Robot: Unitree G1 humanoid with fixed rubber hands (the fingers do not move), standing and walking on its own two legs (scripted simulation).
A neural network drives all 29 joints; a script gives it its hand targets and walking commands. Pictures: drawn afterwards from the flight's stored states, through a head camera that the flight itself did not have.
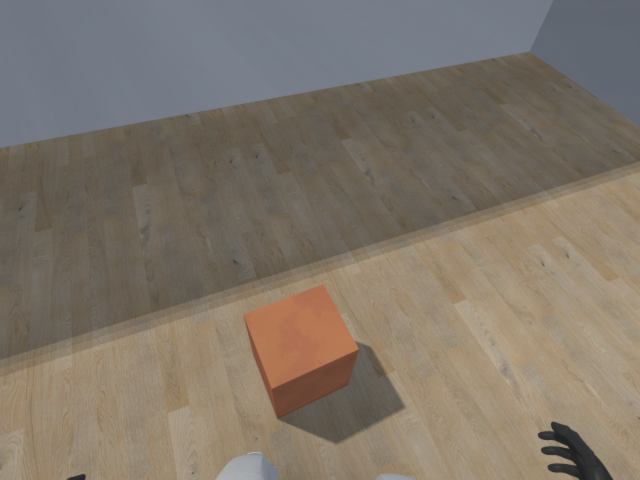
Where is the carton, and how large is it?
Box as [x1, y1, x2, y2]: [244, 284, 358, 418]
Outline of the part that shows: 323,284 244,314 253,355 277,418 322,397 348,383 358,348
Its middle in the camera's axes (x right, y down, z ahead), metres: -0.06 +0.33 +1.11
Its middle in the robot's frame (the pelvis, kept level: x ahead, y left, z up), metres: +0.50 +0.06 -0.60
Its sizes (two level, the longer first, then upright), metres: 0.235 0.211 0.283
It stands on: the floor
